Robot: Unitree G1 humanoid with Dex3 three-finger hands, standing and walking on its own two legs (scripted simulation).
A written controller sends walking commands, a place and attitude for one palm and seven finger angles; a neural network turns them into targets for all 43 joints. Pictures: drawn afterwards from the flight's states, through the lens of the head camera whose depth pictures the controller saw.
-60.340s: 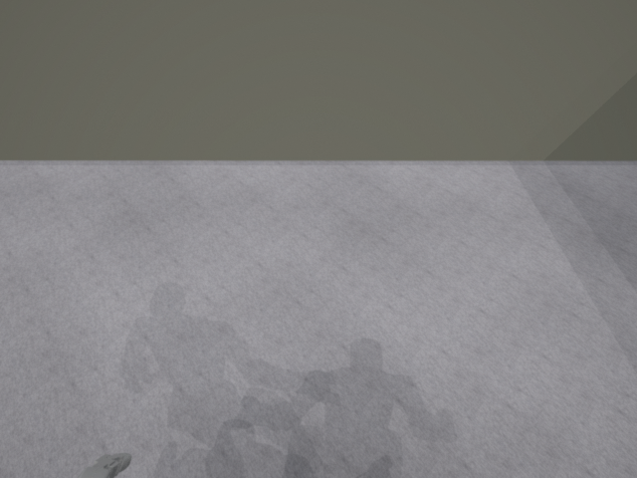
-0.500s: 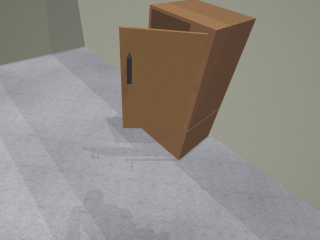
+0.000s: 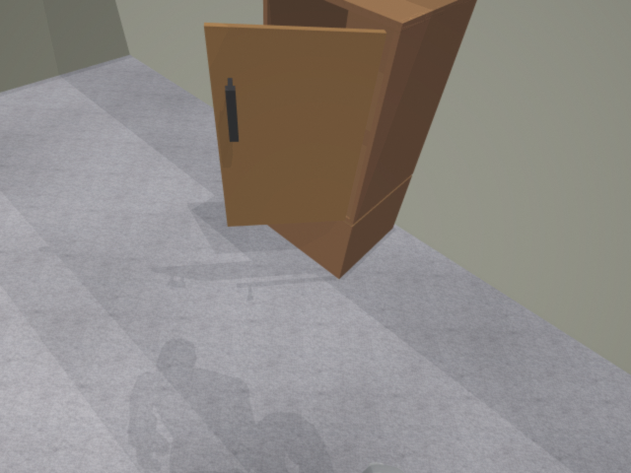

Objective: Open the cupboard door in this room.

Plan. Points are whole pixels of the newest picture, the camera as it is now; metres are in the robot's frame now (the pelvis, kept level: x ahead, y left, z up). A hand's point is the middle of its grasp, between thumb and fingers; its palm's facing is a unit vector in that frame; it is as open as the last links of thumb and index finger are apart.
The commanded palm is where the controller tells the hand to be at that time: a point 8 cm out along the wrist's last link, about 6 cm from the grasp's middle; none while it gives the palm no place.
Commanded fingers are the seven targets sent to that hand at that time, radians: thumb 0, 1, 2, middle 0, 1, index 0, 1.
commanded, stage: look again from close up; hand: left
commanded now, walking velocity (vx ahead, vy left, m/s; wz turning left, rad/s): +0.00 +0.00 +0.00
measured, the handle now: (232, 110) +0.86 +0.18 -0.01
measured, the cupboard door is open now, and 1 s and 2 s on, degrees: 50 50 50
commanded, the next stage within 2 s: shuffle to correct the standing spot in 0.50 s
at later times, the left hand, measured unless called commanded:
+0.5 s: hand out of the picture +0.06 +0.11 -0.19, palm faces +0.07 -0.98 -0.16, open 7.2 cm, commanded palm none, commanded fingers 0.00 0.90 0.90 -0.20 -0.30 -0.20 -0.30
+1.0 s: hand out of the picture +0.05 +0.12 -0.21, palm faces +0.13 -0.98 -0.13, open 7.3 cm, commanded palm none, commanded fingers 0.00 0.90 0.90 -0.20 -0.30 -0.20 -0.30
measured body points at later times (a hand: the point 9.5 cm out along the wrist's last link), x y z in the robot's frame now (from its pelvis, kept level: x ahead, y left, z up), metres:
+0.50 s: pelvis +0.06 -0.06 -0.01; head +0.07 -0.05 +0.44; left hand +0.06 +0.16 -0.18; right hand +0.09 -0.29 -0.17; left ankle +0.06 +0.05 -0.75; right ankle +0.01 -0.16 -0.75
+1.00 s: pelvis +0.13 -0.03 -0.03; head +0.14 -0.01 +0.42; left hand +0.04 +0.17 -0.20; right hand +0.14 -0.26 -0.18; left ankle +0.10 +0.05 -0.75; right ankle +0.02 -0.15 -0.73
